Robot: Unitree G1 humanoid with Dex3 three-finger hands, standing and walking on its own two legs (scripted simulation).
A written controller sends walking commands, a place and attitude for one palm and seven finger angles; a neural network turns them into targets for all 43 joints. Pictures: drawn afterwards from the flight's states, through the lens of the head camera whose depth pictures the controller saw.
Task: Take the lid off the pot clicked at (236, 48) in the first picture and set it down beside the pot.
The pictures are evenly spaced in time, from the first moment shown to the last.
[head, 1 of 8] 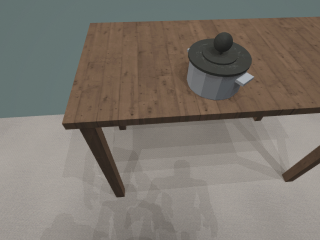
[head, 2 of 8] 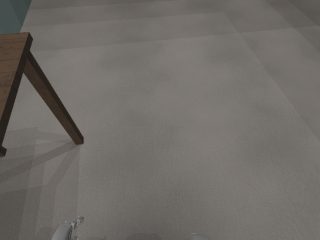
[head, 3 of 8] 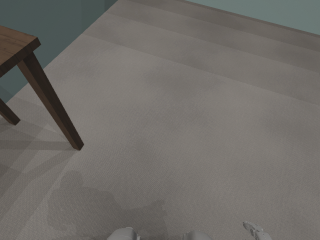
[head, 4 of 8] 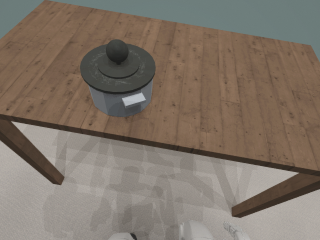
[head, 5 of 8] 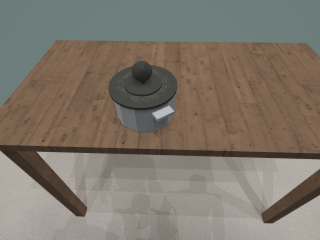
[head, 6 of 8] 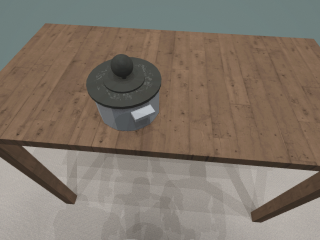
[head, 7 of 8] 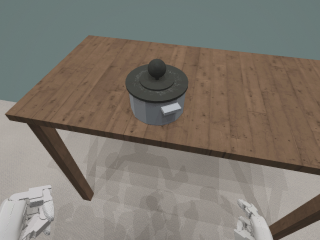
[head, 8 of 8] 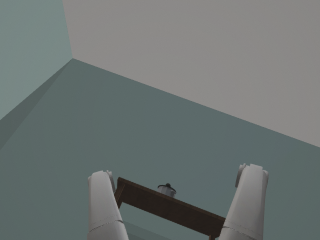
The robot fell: yes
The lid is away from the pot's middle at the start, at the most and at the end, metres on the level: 0.00 0.00 0.00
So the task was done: no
